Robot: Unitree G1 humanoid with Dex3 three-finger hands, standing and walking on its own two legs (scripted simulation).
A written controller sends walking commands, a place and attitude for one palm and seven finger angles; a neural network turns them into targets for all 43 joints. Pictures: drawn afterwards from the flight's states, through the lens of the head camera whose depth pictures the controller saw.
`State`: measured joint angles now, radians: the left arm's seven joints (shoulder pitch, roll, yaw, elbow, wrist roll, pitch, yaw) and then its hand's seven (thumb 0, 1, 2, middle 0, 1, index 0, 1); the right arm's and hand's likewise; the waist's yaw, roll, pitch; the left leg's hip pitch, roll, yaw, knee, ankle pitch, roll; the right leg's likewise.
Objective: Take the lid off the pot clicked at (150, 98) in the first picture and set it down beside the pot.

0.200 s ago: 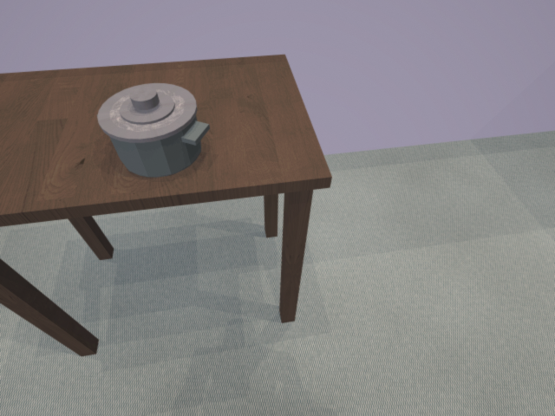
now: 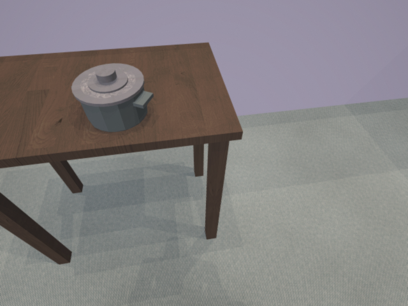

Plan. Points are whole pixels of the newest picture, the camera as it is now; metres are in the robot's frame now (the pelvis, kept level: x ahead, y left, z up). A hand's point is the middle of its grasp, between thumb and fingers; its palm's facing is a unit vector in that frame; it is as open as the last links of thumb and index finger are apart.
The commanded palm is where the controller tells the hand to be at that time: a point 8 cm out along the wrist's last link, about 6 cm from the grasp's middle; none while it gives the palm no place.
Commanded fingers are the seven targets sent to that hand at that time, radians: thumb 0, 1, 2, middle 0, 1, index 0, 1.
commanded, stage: look at it before walking up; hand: left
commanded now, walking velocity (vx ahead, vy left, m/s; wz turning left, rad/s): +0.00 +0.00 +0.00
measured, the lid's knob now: (106, 74) +0.58 +0.27 +0.14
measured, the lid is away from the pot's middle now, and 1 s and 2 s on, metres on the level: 0.00 0.00 0.00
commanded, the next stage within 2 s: turn to face it in 0.44 s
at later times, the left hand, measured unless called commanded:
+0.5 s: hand out of the picture +0.02 +0.18 -0.17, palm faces +0.02 -0.98 -0.21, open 7.4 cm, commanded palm none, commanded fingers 0.00 0.90 0.90 -0.20 -0.30 -0.20 -0.30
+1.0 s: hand out of the picture +0.02 +0.20 -0.18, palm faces +0.11 -0.96 -0.24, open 7.4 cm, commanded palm none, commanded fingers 0.00 0.90 0.90 -0.20 -0.30 -0.20 -0.30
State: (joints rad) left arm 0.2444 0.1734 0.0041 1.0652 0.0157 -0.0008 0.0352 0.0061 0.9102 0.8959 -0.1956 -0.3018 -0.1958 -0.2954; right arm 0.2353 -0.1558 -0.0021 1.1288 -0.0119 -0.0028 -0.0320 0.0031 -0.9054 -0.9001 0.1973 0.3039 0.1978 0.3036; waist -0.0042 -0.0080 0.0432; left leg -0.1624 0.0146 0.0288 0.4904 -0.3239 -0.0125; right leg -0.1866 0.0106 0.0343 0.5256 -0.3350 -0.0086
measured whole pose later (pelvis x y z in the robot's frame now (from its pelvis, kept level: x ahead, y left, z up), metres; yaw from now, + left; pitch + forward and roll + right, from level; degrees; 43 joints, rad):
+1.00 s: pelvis -0.02 +0.00 -0.01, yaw +5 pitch +1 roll +0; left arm 0.20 0.21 0.05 0.97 0.02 0.03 0.03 0.01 0.91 0.90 -0.20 -0.30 -0.20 -0.30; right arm 0.22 -0.19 -0.03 1.02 -0.02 0.02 -0.03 0.00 -0.91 -0.90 0.20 0.30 0.20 0.30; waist -0.01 -0.02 0.08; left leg -0.29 -0.02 -0.06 0.63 -0.35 -0.01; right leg -0.27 -0.02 -0.05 0.65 -0.39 -0.01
